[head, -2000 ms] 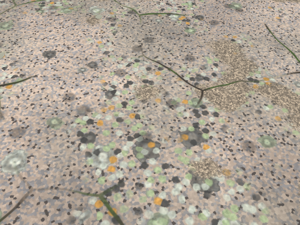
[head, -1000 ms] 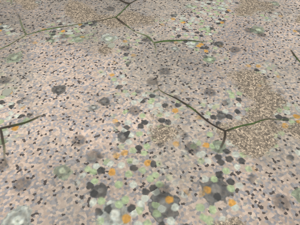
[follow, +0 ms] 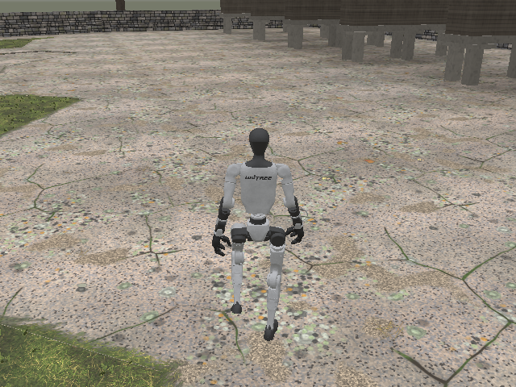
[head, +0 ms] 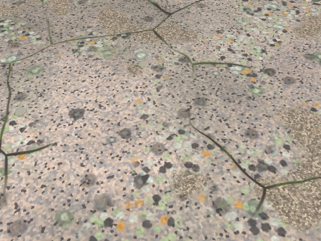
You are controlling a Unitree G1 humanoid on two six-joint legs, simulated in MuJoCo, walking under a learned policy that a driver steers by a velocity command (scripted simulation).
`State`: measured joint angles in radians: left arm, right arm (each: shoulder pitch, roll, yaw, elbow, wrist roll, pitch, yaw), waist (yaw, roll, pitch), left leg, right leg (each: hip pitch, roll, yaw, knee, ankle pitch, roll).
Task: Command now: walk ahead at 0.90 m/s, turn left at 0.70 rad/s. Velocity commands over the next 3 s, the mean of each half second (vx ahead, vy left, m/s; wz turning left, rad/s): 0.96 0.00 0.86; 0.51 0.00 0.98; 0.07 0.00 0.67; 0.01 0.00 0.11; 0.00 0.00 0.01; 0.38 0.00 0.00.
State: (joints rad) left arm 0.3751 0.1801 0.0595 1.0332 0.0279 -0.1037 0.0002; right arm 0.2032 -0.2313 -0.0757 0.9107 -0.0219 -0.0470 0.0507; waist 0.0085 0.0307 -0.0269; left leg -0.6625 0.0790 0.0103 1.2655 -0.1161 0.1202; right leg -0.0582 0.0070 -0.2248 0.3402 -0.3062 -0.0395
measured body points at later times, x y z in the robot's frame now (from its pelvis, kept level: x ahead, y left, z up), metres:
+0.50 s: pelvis +0.41 +0.06 -0.01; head +0.43 +0.07 +0.44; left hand +0.54 +0.35 -0.08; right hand +0.49 -0.20 -0.15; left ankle +0.34 +0.04 -0.74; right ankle +0.59 -0.09 -0.66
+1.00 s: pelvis +0.73 +0.17 +0.00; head +0.76 +0.22 +0.44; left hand +0.52 +0.38 -0.12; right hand +1.08 +0.20 -0.07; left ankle +0.73 +0.33 -0.69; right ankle +0.83 +0.08 -0.74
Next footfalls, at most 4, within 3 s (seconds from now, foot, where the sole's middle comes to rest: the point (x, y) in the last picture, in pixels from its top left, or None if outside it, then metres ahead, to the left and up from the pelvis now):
0.28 left None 0.38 0.06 -0.78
0.68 right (151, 174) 0.86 0.10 -0.78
1.12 left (90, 193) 0.76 0.38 -0.78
1.52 right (117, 164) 0.92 0.27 -0.78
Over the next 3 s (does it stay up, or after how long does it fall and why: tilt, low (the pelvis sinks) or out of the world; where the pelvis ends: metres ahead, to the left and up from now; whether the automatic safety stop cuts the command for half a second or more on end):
stays up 0.86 0.33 0.00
